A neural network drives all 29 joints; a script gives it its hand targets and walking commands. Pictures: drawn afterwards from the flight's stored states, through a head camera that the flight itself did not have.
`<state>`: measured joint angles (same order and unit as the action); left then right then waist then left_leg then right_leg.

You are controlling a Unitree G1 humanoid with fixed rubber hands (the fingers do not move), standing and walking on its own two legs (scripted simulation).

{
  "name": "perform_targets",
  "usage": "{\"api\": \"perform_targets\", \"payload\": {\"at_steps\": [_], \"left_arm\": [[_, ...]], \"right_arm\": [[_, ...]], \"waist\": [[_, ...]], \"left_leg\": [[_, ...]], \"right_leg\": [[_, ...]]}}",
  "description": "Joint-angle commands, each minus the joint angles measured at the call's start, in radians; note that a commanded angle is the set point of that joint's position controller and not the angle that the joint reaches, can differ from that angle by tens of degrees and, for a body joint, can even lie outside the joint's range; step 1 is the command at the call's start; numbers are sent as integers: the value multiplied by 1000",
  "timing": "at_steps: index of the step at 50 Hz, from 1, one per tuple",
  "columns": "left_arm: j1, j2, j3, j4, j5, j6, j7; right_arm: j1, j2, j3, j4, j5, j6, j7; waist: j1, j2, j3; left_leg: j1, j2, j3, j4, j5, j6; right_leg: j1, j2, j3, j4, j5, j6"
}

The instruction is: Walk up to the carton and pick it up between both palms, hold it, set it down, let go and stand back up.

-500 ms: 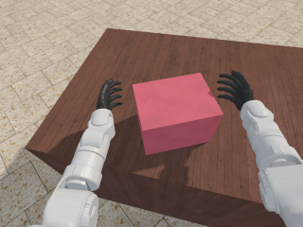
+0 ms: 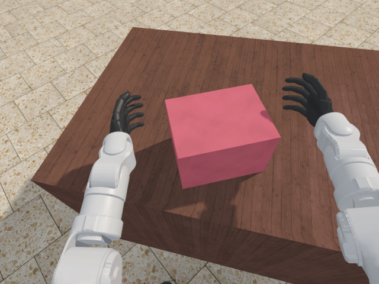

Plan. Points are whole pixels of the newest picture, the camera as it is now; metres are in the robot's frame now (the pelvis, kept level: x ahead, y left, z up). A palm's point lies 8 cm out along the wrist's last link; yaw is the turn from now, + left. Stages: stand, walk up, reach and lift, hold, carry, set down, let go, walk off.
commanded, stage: set down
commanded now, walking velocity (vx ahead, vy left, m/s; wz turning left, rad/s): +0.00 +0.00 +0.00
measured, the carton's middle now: (216, 137) +0.45 +0.01 +0.00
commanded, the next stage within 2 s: none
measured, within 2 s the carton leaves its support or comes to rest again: neither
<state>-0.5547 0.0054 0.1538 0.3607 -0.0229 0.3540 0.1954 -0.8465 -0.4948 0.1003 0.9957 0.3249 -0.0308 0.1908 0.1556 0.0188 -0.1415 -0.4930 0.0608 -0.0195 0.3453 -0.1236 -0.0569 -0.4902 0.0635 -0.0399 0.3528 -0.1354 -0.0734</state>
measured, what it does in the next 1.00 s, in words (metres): stands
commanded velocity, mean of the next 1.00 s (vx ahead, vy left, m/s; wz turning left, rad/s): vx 0.00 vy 0.00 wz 0.00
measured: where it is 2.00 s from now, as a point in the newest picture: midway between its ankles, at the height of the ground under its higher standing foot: outside the picture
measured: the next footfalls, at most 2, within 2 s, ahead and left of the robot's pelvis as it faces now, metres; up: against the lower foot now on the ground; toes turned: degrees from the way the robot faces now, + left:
none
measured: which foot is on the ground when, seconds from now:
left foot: down 0.00-1.00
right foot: down 0.00-1.00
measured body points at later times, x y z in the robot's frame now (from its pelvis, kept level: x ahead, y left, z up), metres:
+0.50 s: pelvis -0.01 +0.00 +0.01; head +0.01 +0.00 +0.45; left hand +0.35 +0.22 +0.12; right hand +0.44 -0.20 +0.13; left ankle +0.01 +0.16 -0.74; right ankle +0.00 -0.07 -0.74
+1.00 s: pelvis +0.00 +0.00 +0.01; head +0.00 +0.00 +0.46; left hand +0.29 +0.19 +0.08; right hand +0.34 -0.24 +0.07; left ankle +0.01 +0.16 -0.74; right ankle +0.00 -0.07 -0.74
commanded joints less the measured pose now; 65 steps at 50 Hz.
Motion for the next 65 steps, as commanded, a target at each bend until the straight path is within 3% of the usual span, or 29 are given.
{"api": "perform_targets", "payload": {"at_steps": [1,4,9,15,17,23,28,29,32,33,34,35,36,44,45,46,47,48,49,50,51,52,53,54,55,60,65], "left_arm": [[-379,76,27,-50,10,-81,7],[-399,79,21,2,3,-94,11],[-394,95,18,-22,0,-57,22],[-354,80,-19,-161,-10,55,39],[-304,72,-23,-180,-11,89,36],[-214,60,-21,-304,0,114,28],[-82,28,-39,-372,13,90,29],[-119,41,-35,-382,9,82,31],[16,4,-45,-405,26,60,32],[-30,17,-46,-420,20,53,32],[70,-2,-44,-428,30,47,32],[16,11,-47,-449,26,40,33],[112,-12,-46,-448,38,35,35],[186,-35,-70,-503,43,-1,46],[304,-64,-78,-517,55,-8,45],[155,-27,-76,-523,42,-12,47],[371,-81,-88,-516,63,-15,48],[189,-37,-84,-535,50,-21,48],[411,-91,-99,-532,69,-28,50],[234,-48,-92,-553,60,-33,51],[420,-92,-110,-543,72,-40,55],[287,-58,-106,-567,62,-46,55],[437,-95,-119,-556,73,-54,58],[323,-69,-114,-571,65,-60,58],[425,-91,-128,-561,72,-66,63],[442,-97,-138,-577,81,-95,72],[533,-106,-157,-591,84,-130,80]], "right_arm": [[-432,-101,-41,-117,-17,-26,4],[-437,-112,-49,-90,-22,-19,4],[-423,-152,-43,-90,2,9,0],[-349,-199,-59,-133,27,81,12],[-301,-203,-51,-150,35,107,17],[-211,-211,-70,-262,56,115,33],[-71,-208,-76,-317,73,91,51],[-109,-216,-83,-350,71,85,53],[27,-207,-81,-368,72,61,61],[-19,-220,-98,-399,68,53,60],[77,-207,-85,-405,72,43,61],[24,-223,-108,-433,68,35,59],[120,-209,-93,-419,72,28,61],[215,-210,-125,-523,63,-8,65],[332,-194,-110,-515,71,-16,68],[194,-214,-136,-557,62,-18,64],[404,-186,-103,-514,76,-24,70],[236,-212,-139,-565,64,-27,66],[455,-184,-107,-517,81,-35,74],[285,-210,-138,-569,72,-40,70],[472,-186,-113,-529,84,-48,77],[344,-207,-140,-583,74,-55,73],[496,-184,-117,-552,84,-61,78],[384,-197,-134,-603,78,-66,74],[493,-186,-124,-565,85,-70,78],[522,-192,-130,-602,91,-95,82],[623,-194,-131,-617,103,-126,86]], "waist": [[9,-186,-526],[6,-174,-519],[3,-150,-476],[-29,-99,-403],[-39,-105,-366],[-45,-98,-315],[-51,-90,-275],[-45,-94,-288],[-53,-109,-259],[-55,-111,-278],[-55,-127,-251],[-58,-119,-269],[-56,-130,-232],[-61,-153,-203],[-65,-155,-179],[-62,-146,-208],[-70,-157,-140],[-67,-138,-187],[-73,-145,-123],[-66,-128,-169],[-77,-139,-105],[-73,-129,-146],[-78,-141,-89],[-71,-135,-123],[-80,-135,-77],[-76,-131,-63],[-82,-129,-42]], "left_leg": [[-32,-71,40,-9,141,73],[-21,-70,45,-12,128,63],[67,-69,48,-28,146,47],[194,-67,42,-45,145,32],[213,-70,40,-47,148,34],[217,-80,38,-60,158,38],[256,-78,33,-61,170,41],[245,-79,38,-59,158,42],[267,-75,34,-57,178,47],[255,-76,38,-58,163,49],[275,-76,35,-58,178,52],[266,-77,39,-60,167,51],[286,-75,36,-61,179,53],[287,-72,46,-71,120,63],[312,-69,42,-70,145,63],[270,-72,51,-73,101,63],[316,-68,39,-71,138,64],[277,-72,52,-76,94,62],[330,-66,38,-72,136,62],[298,-69,51,-75,99,59],[337,-64,39,-72,121,62],[310,-66,50,-74,89,60],[334,-63,40,-71,104,63],[307,-64,50,-72,81,62],[330,-62,42,-73,86,65],[335,-57,49,-72,62,63],[367,-55,49,-64,82,62]], "right_leg": [[510,-48,105,64,360,86],[499,-45,103,51,297,79],[494,-25,81,34,280,71],[452,0,51,7,215,49],[463,-3,54,1,224,51],[485,-10,60,-5,242,55],[470,-14,67,-21,225,47],[458,-18,73,-25,203,47],[470,-19,79,-27,226,43],[457,-21,83,-29,213,45],[477,-21,86,-31,236,45],[462,-22,88,-32,230,46],[473,-20,88,-34,241,44],[440,-33,114,-60,148,36],[457,-32,115,-60,170,33],[429,-39,121,-64,123,35],[457,-34,119,-63,163,30],[423,-41,126,-70,108,30],[446,-34,118,-66,148,22],[409,-39,122,-74,97,23],[422,-35,118,-72,123,18],[396,-41,122,-78,80,19],[408,-40,123,-78,92,16],[391,-46,131,-83,64,19],[395,-43,127,-81,74,13],[374,-47,131,-87,37,5],[370,-40,121,-79,86,-5]]}}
